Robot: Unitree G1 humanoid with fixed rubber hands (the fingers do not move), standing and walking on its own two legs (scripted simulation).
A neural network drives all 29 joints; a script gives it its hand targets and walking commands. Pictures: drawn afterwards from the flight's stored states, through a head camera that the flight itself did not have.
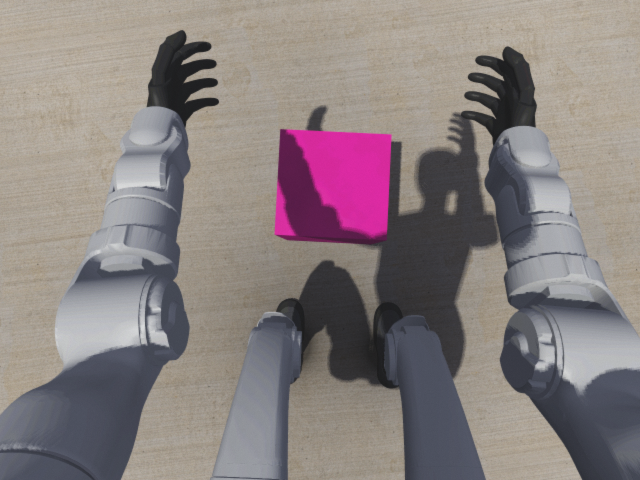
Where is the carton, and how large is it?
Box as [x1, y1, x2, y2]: [275, 129, 391, 243]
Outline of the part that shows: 280,129 275,234 283,238 293,240 352,243 374,243 385,240 391,134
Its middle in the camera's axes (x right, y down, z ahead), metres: +0.02 -0.11 +0.85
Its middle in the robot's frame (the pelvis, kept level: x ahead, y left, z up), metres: +0.48 +0.02 -0.51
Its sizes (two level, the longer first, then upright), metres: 0.210 0.200 0.250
